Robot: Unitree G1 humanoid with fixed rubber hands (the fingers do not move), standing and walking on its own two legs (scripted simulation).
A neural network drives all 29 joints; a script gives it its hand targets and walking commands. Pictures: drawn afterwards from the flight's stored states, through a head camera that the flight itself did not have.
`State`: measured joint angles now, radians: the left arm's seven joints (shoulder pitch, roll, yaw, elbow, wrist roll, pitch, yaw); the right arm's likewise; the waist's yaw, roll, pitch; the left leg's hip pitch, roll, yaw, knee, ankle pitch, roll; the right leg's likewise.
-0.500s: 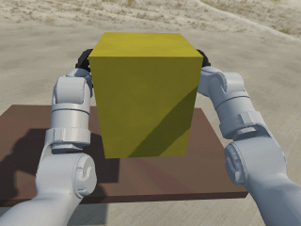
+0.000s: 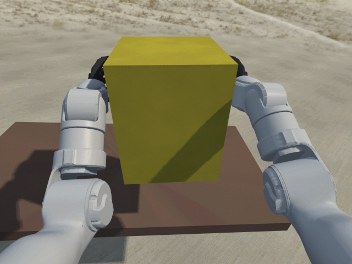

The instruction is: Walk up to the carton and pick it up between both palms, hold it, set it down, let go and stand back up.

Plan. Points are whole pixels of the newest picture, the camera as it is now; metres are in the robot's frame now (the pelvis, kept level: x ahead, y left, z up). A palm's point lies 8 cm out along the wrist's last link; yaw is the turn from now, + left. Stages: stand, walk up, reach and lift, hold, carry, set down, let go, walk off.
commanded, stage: hold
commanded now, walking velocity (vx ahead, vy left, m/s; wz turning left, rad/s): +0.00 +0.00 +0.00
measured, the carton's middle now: (169, 107) +0.37 +0.00 +0.26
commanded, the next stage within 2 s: none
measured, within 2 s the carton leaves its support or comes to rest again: neither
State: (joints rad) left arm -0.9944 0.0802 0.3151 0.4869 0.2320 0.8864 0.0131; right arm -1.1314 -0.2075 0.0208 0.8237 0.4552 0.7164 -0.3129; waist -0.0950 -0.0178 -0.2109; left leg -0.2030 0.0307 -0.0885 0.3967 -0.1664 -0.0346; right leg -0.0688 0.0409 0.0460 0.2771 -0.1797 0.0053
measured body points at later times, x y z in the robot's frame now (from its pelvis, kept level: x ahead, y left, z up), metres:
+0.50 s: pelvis +0.00 +0.00 +0.00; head -0.09 +0.02 +0.44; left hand +0.39 +0.15 +0.30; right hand +0.39 -0.14 +0.31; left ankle +0.03 +0.14 -0.75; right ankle -0.02 -0.13 -0.75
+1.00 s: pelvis +0.00 +0.00 +0.00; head -0.09 +0.02 +0.44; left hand +0.40 +0.15 +0.30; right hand +0.38 -0.15 +0.31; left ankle +0.03 +0.13 -0.75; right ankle -0.02 -0.13 -0.75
